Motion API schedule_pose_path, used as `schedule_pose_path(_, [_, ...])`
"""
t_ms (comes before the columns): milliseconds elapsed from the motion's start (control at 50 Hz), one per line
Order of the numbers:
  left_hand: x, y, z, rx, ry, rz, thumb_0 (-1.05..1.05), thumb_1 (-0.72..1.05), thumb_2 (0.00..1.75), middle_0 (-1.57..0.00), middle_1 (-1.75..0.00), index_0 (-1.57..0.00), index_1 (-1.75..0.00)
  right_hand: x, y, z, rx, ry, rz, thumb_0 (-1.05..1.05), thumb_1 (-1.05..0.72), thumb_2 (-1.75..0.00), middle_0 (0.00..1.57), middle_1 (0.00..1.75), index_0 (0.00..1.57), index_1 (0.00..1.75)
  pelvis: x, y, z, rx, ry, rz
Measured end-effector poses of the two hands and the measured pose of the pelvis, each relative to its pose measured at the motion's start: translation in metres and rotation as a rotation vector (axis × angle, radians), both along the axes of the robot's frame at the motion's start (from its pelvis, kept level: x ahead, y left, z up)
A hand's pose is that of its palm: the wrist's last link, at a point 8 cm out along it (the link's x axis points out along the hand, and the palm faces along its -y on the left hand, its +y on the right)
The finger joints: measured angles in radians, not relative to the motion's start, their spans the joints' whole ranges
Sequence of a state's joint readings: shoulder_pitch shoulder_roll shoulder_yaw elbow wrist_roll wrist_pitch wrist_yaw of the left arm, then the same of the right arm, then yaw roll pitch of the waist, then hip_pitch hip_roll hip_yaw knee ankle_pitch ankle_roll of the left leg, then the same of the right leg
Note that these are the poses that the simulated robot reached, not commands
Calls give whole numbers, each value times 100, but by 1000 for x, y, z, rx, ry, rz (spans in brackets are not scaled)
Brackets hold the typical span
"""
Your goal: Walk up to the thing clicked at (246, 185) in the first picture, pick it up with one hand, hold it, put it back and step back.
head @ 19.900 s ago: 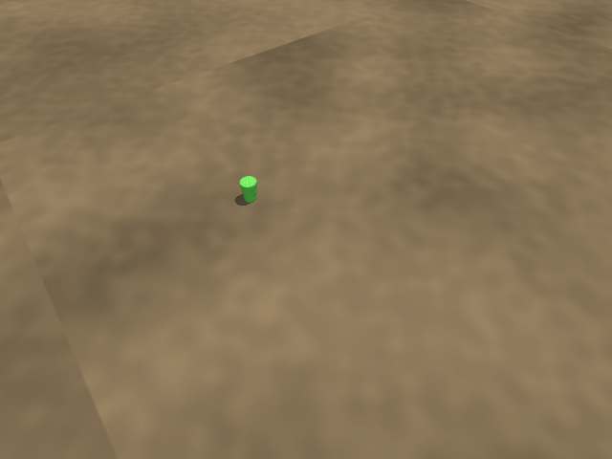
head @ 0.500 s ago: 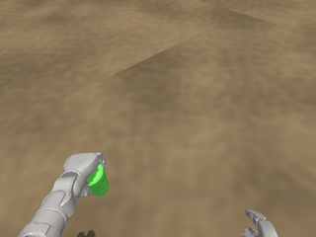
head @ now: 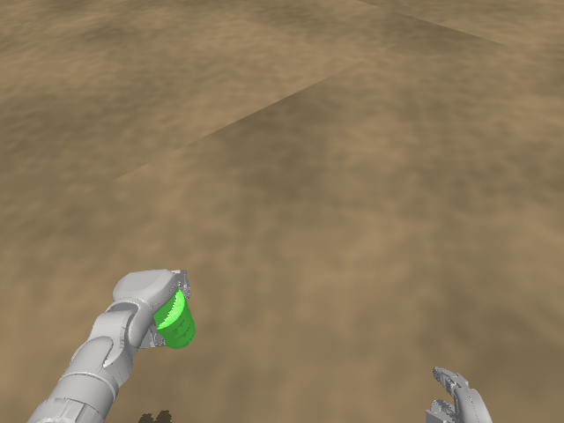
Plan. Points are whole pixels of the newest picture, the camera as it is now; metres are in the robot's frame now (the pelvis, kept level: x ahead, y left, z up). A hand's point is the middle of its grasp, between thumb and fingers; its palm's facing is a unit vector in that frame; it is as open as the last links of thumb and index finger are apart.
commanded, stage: hold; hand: left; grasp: from above
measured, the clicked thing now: (171, 321) +0.30 +0.22 -0.08
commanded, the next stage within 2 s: crouch in 0.28 s
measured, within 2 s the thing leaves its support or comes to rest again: neither
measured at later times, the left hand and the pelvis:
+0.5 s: hand (158, 313) +0.29 +0.22 -0.04, palm faces -0.46 -0.06 -0.89, open 10.1 cm; pelvis +0.01 +0.00 +0.00, yaw +0 degrees
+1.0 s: hand (181, 339) +0.33 +0.25 -0.23, palm faces -0.42 +0.05 -0.90, open 10.0 cm; pelvis -0.04 +0.01 -0.12, yaw +1 degrees
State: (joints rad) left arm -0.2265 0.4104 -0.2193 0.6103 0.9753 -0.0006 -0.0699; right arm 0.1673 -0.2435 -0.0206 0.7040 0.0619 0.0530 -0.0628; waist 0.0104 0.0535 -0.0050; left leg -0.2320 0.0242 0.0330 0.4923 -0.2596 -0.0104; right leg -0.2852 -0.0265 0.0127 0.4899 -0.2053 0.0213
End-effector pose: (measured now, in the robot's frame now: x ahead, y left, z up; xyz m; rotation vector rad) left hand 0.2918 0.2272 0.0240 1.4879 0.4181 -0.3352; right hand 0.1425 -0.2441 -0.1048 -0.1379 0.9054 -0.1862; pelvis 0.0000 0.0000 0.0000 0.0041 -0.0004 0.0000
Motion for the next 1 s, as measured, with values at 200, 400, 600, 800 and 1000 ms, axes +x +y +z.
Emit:
schedule_pose_path(200, [5,2,0,1,4,-4,1,-3,74,-65,-92,-52,-89,2,-2,2,-10,13,-8,1,-91,-90,20,30,20,30,5,1,1,-1,2,0])
schedule_pose_path(400, [8,-1,-1,5,1,-7,1,-2,73,-64,-92,-52,-89,-1,-3,0,-7,28,-12,1,-91,-90,20,30,20,30,6,1,1,-2,3,1])
schedule_pose_path(600, [6,0,-19,3,19,4,0,-3,75,-64,-92,-52,-90,-8,-6,-1,-12,53,-16,1,-91,-90,20,30,20,30,3,-1,0,0,17,7])
schedule_pose_path(800, [5,5,-98,37,46,-38,0,-3,75,-64,-92,-52,-90,-40,-23,-29,-88,170,2,1,-91,-90,20,30,20,30,-14,-2,-29,-11,172,23])
schedule_pose_path(1000, [40,15,-198,102,-44,-36,1,0,69,-63,-92,-52,-88,-110,-38,-116,-158,335,-57,1,-91,-90,20,30,20,30,-37,6,-117,-36,394,22])
